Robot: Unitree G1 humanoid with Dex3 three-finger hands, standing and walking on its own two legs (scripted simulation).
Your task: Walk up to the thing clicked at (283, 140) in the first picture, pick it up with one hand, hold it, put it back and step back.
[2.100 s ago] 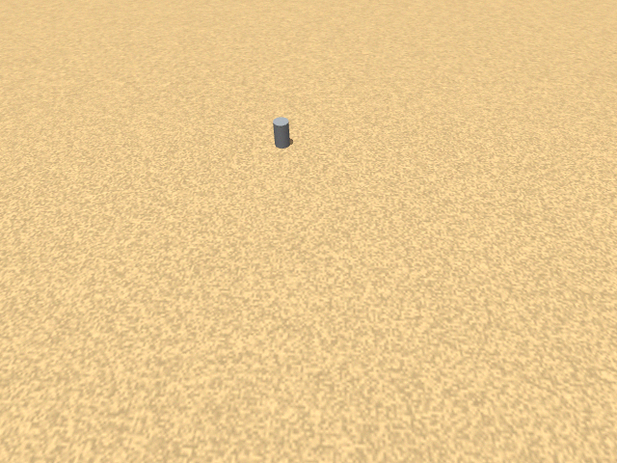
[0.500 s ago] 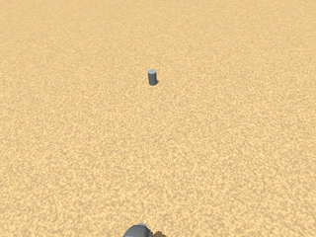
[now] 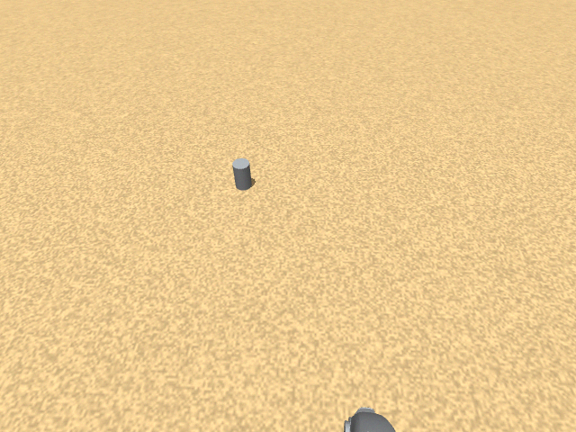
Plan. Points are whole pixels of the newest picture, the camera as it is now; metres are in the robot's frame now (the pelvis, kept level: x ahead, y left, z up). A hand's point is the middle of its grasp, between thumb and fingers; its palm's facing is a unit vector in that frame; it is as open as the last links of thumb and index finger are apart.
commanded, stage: walk up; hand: left
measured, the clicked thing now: (242, 174) +1.41 +0.27 -0.70
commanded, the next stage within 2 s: none
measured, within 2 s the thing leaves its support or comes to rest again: neither
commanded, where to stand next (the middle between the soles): +1.08 +0.05 m, yaw +1 degrees
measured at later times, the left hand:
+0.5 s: hand (151, 360) +0.27 +0.26 -0.14, palm faces +0.04 -0.93 -0.37, open 7.4 cm
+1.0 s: hand (181, 223) +0.58 +0.27 -0.14, palm faces -0.07 -0.92 -0.38, open 7.4 cm
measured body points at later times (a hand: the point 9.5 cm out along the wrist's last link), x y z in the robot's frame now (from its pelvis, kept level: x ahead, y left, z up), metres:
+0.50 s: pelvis +0.26 -0.02 -0.01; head +0.28 -0.02 +0.44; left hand +0.27 +0.31 -0.12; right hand +0.38 -0.34 -0.11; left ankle +0.40 +0.12 -0.72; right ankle +0.21 -0.16 -0.74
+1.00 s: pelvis +0.49 +0.00 -0.01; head +0.50 -0.02 +0.44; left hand +0.58 +0.32 -0.11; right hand +0.52 -0.33 -0.13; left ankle +0.41 +0.11 -0.74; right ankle +0.62 -0.13 -0.73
